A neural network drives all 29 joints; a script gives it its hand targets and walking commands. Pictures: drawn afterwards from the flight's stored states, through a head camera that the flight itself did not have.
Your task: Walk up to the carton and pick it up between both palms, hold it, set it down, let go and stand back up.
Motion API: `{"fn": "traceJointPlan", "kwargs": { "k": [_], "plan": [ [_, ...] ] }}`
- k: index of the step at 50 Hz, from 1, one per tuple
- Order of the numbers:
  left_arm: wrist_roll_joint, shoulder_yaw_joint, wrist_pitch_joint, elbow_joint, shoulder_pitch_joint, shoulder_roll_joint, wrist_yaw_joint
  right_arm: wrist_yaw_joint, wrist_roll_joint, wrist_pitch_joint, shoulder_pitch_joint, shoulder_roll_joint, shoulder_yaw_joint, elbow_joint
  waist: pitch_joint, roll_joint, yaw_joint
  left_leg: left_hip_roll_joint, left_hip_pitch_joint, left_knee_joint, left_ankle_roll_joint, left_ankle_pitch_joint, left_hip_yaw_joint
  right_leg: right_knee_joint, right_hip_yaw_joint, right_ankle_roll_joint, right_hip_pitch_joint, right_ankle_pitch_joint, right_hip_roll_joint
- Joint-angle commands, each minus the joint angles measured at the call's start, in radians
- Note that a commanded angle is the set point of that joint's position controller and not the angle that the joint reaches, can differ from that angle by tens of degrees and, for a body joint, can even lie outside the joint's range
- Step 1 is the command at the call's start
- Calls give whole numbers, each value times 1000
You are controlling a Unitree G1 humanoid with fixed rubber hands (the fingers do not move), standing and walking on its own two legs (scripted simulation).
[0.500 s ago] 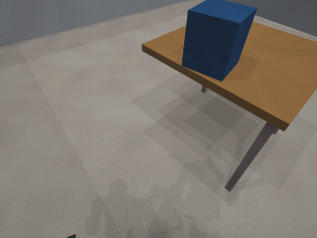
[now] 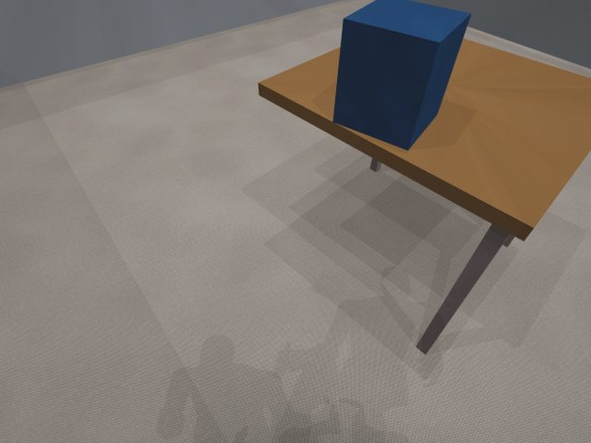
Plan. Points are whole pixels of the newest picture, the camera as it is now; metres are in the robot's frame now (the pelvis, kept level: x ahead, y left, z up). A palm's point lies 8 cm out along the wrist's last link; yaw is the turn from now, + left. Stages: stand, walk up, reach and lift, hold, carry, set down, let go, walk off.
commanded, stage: stand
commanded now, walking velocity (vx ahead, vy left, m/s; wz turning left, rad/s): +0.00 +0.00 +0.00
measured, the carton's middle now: (396, 72) +0.91 -0.21 +0.08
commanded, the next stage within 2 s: none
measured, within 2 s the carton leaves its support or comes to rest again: neither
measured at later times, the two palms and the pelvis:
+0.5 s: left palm out of the picture +0.08 +0.25 -0.11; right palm out of the picture +0.06 -0.25 -0.11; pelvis +0.00 +0.00 +0.00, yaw -1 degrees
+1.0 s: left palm out of the picture +0.07 +0.25 -0.11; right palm out of the picture +0.04 -0.25 -0.11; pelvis +0.00 +0.00 +0.00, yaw -2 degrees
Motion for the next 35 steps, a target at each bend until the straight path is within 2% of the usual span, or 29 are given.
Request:
{"fn": "traceJointPlan", "kwargs": {
  "k": [1,35],
  "plan": [
    [1,39,-25,-81,-1,126,8,-8,0,-27,12,-133,-43,-79,-18,2,-2,83,4,-108,31,26,-109,-90,85,-40,-20,88,-70],
    [0,34,-23,-39,19,132,14,-12,3,-22,35,-139,-36,-31,-2,-5,-3,88,14,-127,33,3,-88,-107,107,-36,-31,95,-66]
  ]
}}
